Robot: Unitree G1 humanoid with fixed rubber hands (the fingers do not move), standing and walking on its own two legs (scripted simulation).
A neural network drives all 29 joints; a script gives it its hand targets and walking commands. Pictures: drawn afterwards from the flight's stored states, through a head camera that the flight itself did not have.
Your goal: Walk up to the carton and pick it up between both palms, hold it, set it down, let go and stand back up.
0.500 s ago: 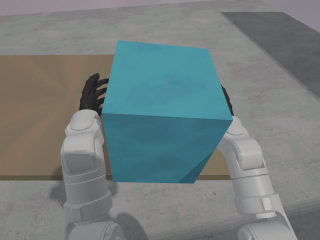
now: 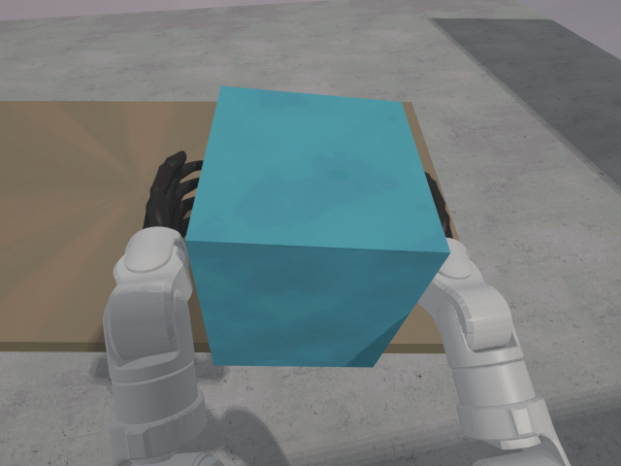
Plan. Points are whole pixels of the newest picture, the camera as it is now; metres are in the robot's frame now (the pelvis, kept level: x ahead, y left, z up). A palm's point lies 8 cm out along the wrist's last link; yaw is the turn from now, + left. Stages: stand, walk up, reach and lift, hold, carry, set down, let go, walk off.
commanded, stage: hold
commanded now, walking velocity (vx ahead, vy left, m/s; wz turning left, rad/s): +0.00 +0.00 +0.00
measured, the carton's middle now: (303, 239) +0.35 -0.01 +0.14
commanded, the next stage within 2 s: none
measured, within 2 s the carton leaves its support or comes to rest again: neither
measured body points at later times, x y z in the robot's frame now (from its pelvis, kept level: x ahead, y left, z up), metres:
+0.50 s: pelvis -0.01 -0.02 +0.00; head -0.01 -0.02 +0.45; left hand +0.36 +0.12 +0.19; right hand +0.36 -0.17 +0.15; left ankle -0.01 +0.12 -0.76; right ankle -0.01 -0.13 -0.76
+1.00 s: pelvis -0.01 +0.00 +0.00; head +0.00 +0.00 +0.45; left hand +0.35 +0.13 +0.19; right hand +0.35 -0.16 +0.14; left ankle -0.01 +0.12 -0.76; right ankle -0.01 -0.13 -0.76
